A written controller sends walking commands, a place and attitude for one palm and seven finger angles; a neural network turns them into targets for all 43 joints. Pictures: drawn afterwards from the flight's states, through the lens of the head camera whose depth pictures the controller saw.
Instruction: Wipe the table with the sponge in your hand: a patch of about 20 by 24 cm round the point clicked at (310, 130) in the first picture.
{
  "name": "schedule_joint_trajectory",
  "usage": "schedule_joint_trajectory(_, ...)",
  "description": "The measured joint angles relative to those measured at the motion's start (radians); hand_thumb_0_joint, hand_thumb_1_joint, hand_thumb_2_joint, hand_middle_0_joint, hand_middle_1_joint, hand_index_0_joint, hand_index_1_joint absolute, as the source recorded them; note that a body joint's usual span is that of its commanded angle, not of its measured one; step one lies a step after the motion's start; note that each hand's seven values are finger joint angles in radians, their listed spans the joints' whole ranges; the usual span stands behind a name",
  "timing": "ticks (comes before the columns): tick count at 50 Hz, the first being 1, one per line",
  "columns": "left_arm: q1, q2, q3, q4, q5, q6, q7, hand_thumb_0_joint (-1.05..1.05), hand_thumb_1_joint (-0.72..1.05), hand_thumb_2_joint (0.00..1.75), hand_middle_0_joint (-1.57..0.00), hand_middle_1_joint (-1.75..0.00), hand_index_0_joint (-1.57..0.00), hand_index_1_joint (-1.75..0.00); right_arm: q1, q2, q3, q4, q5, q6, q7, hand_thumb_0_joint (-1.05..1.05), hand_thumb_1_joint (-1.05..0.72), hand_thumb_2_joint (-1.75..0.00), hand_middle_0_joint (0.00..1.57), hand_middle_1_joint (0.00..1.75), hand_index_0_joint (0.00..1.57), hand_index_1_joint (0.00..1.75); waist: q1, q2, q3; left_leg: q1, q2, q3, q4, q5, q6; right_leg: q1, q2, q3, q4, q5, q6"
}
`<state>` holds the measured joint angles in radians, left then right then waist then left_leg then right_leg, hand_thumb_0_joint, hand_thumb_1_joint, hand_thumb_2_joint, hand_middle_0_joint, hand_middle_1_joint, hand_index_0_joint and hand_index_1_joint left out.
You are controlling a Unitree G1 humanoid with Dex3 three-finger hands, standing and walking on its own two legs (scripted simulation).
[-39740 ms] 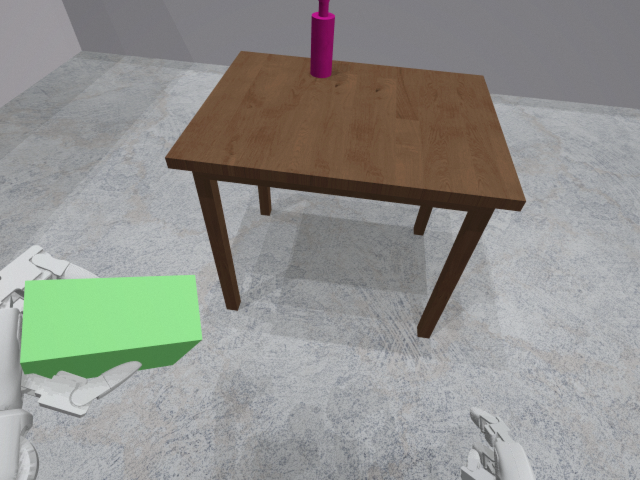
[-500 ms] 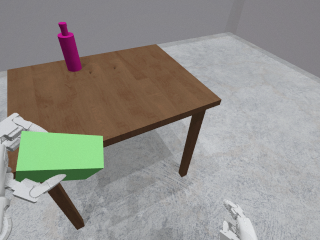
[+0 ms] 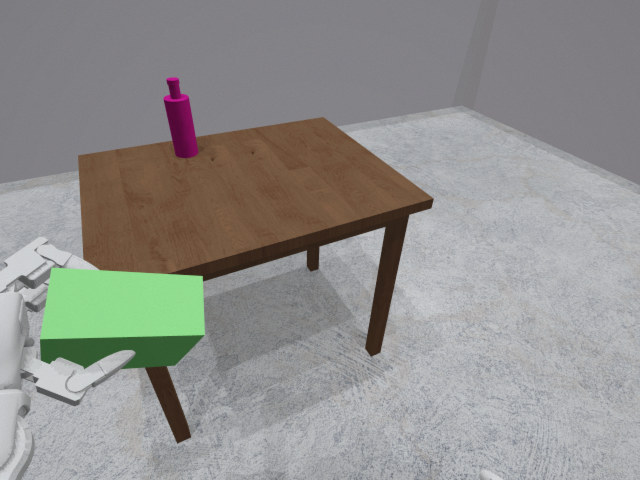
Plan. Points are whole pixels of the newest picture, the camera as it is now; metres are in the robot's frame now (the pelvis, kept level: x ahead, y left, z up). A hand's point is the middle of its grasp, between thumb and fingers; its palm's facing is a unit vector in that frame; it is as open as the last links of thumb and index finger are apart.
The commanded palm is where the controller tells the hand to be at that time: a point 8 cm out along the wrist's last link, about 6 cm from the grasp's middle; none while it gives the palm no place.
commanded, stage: stop stepping back and stand still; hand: left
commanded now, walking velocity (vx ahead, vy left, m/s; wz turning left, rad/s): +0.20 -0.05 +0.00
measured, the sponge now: (146, 324) +0.24 +0.19 +0.16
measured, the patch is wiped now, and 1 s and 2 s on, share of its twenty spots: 1.00 1.00 1.00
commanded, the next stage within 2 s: stand and wait in 0.50 s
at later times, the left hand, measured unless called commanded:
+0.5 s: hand (38, 372) +0.17 +0.25 +0.18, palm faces +0.41 -0.85 -0.33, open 10.3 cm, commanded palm +0.11 +0.28 +0.19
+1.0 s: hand (68, 369) +0.18 +0.24 +0.16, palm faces +0.38 -0.87 -0.32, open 10.3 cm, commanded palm +0.13 +0.28 +0.19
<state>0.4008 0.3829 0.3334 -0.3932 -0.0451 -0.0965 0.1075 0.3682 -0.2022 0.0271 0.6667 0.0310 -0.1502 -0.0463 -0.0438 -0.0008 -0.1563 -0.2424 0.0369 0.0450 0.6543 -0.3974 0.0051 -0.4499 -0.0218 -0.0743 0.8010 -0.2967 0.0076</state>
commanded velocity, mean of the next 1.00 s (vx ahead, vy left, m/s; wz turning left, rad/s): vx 0.08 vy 0.00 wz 0.00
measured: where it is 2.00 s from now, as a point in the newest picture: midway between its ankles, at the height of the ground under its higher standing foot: outside the picture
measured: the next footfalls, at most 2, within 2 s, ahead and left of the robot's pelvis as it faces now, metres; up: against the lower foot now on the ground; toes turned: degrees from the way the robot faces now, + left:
right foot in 0.04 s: +0.09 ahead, -0.12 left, +0.00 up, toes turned -4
right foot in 0.52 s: +0.04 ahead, -0.12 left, +0.00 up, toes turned -3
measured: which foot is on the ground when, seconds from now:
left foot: down 0.00-1.00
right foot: up 0.00-0.02, down 0.04-0.24, up 0.26-0.50, down 0.52-1.00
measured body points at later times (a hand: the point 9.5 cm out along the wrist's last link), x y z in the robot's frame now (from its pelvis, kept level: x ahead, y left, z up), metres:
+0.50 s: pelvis -0.06 +0.00 +0.01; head -0.10 +0.01 +0.46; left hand +0.14 +0.30 +0.20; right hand +0.08 -0.23 -0.06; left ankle -0.04 +0.09 -0.72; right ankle -0.02 -0.14 -0.71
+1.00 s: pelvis -0.03 +0.01 +0.01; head -0.06 +0.02 +0.46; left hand +0.16 +0.29 +0.17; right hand +0.13 -0.23 -0.06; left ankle -0.02 +0.10 -0.72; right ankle +0.00 -0.12 -0.72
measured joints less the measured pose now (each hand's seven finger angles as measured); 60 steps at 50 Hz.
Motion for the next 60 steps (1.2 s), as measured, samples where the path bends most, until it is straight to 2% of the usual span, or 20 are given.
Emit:
schedule_joint_trajectory(2,-0.023,0.014,0.016,0.012,-0.003,-0.001,-0.004,-0.01,-0.54,1.07,-0.72,-1.33,-0.73,-1.34,-0.013,-0.001,0.014,-0.012,0.0,0.017,0.004,0.01,-0.9,-0.9,0.2,0.3,0.21,0.3,0.008,0.023,0.029,-0.063,0.016,-0.008,0.116,-0.055,0.014,0.062,0.007,-0.009,-0.121,0.017,-0.01)
schedule_joint_trajectory(4,-0.037,-0.002,0.011,0.024,-0.006,0.001,-0.014,-0.01,-0.54,1.07,-0.72,-1.33,-0.73,-1.34,-0.055,-0.008,0.008,0.004,0.004,0.043,0.007,0.01,-0.9,-0.9,0.2,0.3,0.21,0.3,0.011,0.062,0.068,-0.158,0.019,-0.048,0.317,-0.1,0.035,0.031,0.034,-0.031,-0.082,0.015,-0.034)
schedule_joint_trajectory(7,0.003,-0.029,-0.01,0.003,-0.009,0.008,-0.032,-0.01,-0.54,1.07,-0.71,-1.33,-0.73,-1.35,-0.096,-0.003,-0.001,0.038,0.009,0.069,0.019,0.01,-0.9,-0.9,0.2,0.3,0.21,0.3,0.023,0.038,0.082,-0.245,-0.007,-0.041,0.5,-0.045,0.043,0.013,0.043,-0.025,-0.095,0.046,-0.047)
schedule_joint_trajectory(9,0.061,-0.036,-0.019,-0.056,-0.007,0.016,-0.031,-0.01,-0.54,1.07,-0.71,-1.33,-0.73,-1.35,-0.102,0.003,-0.001,0.028,0.007,0.071,0.02,0.01,-0.9,-0.9,0.2,0.3,0.21,0.3,0.02,0.001,0.073,-0.233,-0.004,-0.009,0.426,-0.031,0.056,0.0,0.036,-0.021,-0.119,0.067,-0.051)
schedule_joint_trajectory(12,0.129,-0.023,-0.026,-0.17,-0.003,0.011,-0.009,-0.02,-0.54,1.07,-0.72,-1.33,-0.73,-1.34,-0.106,-0.014,0.001,-0.017,-0.003,0.041,0.0,0.01,-0.9,-0.9,0.2,0.3,0.21,0.3,0.019,-0.026,0.065,-0.138,0.006,0.003,0.134,-0.075,0.076,-0.055,0.02,-0.043,-0.074,-0.004,-0.053)
schedule_joint_trajectory(14,0.135,-0.003,-0.016,-0.185,0.004,0.005,0.011,-0.02,-0.54,1.07,-0.72,-1.32,-0.73,-1.34,-0.123,-0.011,-0.005,-0.025,-0.009,0.024,-0.015,0.01,-0.9,-0.9,0.2,0.3,0.21,0.3,0.023,-0.052,0.079,-0.137,-0.005,0.027,0.128,-0.045,0.062,-0.107,0.019,-0.001,0.093,-0.132,-0.036)
schedule_joint_trajectory(16,0.117,0.014,-0.004,-0.157,0.017,0.007,0.024,-0.02,-0.54,1.07,-0.72,-1.32,-0.73,-1.34,-0.119,-0.003,-0.012,-0.028,-0.006,0.005,-0.019,0.01,-0.91,-0.9,0.2,0.3,0.21,0.3,0.022,-0.053,0.071,-0.111,-0.014,0.038,0.08,0.013,0.054,-0.144,0.025,0.031,0.287,-0.143,-0.023)
schedule_joint_trajectory(18,0.081,0.024,0.008,-0.109,0.017,0.005,0.031,-0.02,-0.54,1.07,-0.72,-1.32,-0.74,-1.34,-0.106,0.001,-0.012,-0.024,0.0,-0.007,-0.013,0.01,-0.91,-0.9,0.2,0.3,0.2,0.3,0.015,-0.034,0.053,-0.082,-0.017,0.027,0.014,0.06,0.049,-0.141,0.021,0.031,0.351,-0.113,-0.013)
schedule_joint_trajectory(23,0.027,-0.002,0.03,-0.017,-0.002,0.011,0.039,-0.01,-0.54,1.07,-0.72,-1.33,-0.73,-1.34,-0.077,0.004,0.009,-0.032,0.002,0.008,-0.012,0.01,-0.9,-0.9,0.2,0.3,0.2,0.3,0.01,0.017,0.035,-0.042,0.0,0.003,-0.092,0.118,0.04,0.006,-0.001,0.002,0.018,-0.096,-0.005)
schedule_joint_trajectory(26,0.047,-0.009,0.02,-0.01,-0.004,0.023,0.036,-0.01,-0.54,1.07,-0.71,-1.33,-0.73,-1.35,-0.072,0.006,0.021,-0.057,-0.004,0.024,-0.011,0.01,-0.9,-0.9,0.2,0.3,0.21,0.3,0.009,0.02,0.045,-0.068,0.005,0.004,-0.04,0.093,0.03,0.137,0.001,-0.014,-0.231,-0.048,-0.017)
schedule_joint_trajectory(27,0.05,-0.013,0.009,-0.017,-0.001,0.024,0.033,-0.01,-0.54,1.07,-0.71,-1.33,-0.73,-1.35,-0.079,0.003,0.02,-0.061,-0.006,0.028,-0.009,0.01,-0.9,-0.9,0.2,0.3,0.21,0.3,0.014,0.023,0.055,-0.095,0.01,0.002,0.015,0.059,0.03,0.148,0.006,-0.015,-0.272,0.042,-0.014)
schedule_joint_trajectory(29,0.043,-0.041,-0.037,-0.025,0.003,0.03,0.019,-0.01,-0.54,1.07,-0.71,-1.33,-0.73,-1.35,-0.102,-0.014,0.006,-0.036,-0.007,0.046,-0.005,0.01,-0.9,-0.9,0.2,0.3,0.21,0.3,0.021,0.048,0.084,-0.16,0.016,-0.036,0.179,0.006,0.031,0.141,0.025,-0.034,-0.247,0.084,-0.007)
schedule_joint_trajectory(31,0.048,-0.056,-0.075,-0.051,0.004,0.034,0.008,-0.01,-0.54,1.07,-0.71,-1.33,-0.73,-1.35,-0.115,-0.019,-0.008,-0.001,-0.005,0.06,-0.002,0.01,-0.9,-0.9,0.2,0.3,0.21,0.3,0.029,0.034,0.095,-0.195,0.007,-0.042,0.273,-0.03,0.033,0.149,0.024,-0.042,-0.243,0.063,-0.005)
schedule_joint_trajectory(33,0.078,-0.047,-0.075,-0.111,0.002,0.033,0.01,-0.02,-0.54,1.07,-0.72,-1.33,-0.73,-1.35,-0.119,-0.015,-0.012,0.007,-0.007,0.069,-0.003,0.01,-0.9,-0.9,0.2,0.3,0.21,0.3,0.035,-0.008,0.098,-0.168,0.007,-0.03,0.193,-0.016,0.041,0.143,0.013,-0.03,-0.228,0.046,-0.004)
schedule_joint_trajectory(35,0.108,-0.029,-0.049,-0.18,-0.001,0.021,0.024,-0.02,-0.54,1.07,-0.72,-1.33,-0.73,-1.34,-0.123,-0.025,-0.016,-0.022,-0.015,0.067,-0.015,0.01,-0.9,-0.9,0.2,0.3,0.21,0.3,0.024,-0.022,0.107,-0.129,0.012,-0.038,0.063,0.044,0.033,0.11,0.005,-0.027,-0.155,-0.017,-0.009)
schedule_joint_trajectory(38,0.105,0.005,-0.005,-0.188,0.002,0.01,0.055,-0.02,-0.54,1.07,-0.72,-1.32,-0.73,-1.34,-0.138,-0.008,-0.026,-0.035,-0.016,0.049,-0.029,0.01,-0.9,-0.9,0.2,0.3,0.21,0.3,0.023,-0.048,0.123,-0.102,-0.014,-0.008,0.04,0.068,0.028,0.062,0.007,0.039,-0.005,-0.131,-0.009)
schedule_joint_trajectory(41,0.08,0.023,0.023,-0.148,-0.002,0.009,0.069,-0.02,-0.54,1.07,-0.72,-1.32,-0.73,-1.34,-0.131,0.005,-0.014,-0.038,-0.014,0.02,-0.027,0.01,-0.91,-0.9,0.2,0.3,0.2,0.3,0.015,-0.034,0.112,-0.06,-0.028,-0.012,-0.032,0.096,0.029,0.103,0.015,0.037,-0.117,-0.094,0.003)
schedule_joint_trajectory(44,0.053,0.02,0.03,-0.095,-0.001,-0.007,0.062,-0.01,-0.54,1.07,-0.72,-1.33,-0.73,-1.34,-0.136,0.01,0.004,-0.038,-0.013,0.022,-0.015,0.01,-0.9,-0.9,0.2,0.3,0.2,0.3,0.014,-0.015,0.104,-0.056,-0.029,-0.021,-0.032,0.093,0.022,0.157,0.024,0.031,-0.269,0.107,-0.006)
schedule_joint_trajectory(50,0.086,-0.058,-0.038,-0.045,0.003,0.008,0.044,-0.01,-0.54,1.07,-0.72,-1.33,-0.73,-1.35,-0.153,0.006,0.004,-0.024,-0.02,0.056,-0.008,0.01,-0.9,-0.9,0.2,0.3,0.21,0.3,0.02,0.006,0.079,-0.046,-0.027,-0.023,-0.068,0.096,0.027,0.171,0.028,0.028,-0.31,0.081,-0.004)
schedule_joint_trajectory(60,0.071,-0.021,-0.018,-0.078,0.006,-0.006,0.068,-0.02,-0.54,1.07,-0.72,-1.33,-0.73,-1.34,-0.172,0.004,0.003,-0.047,-0.021,0.048,-0.032,0.01,-0.9,-0.9,0.2,0.3,0.21,0.3,0.045,-0.018,0.106,0.009,-0.048,-0.012,-0.153,0.124,0.033,0.205,0.008,0.04,-0.349,0.087,0.007)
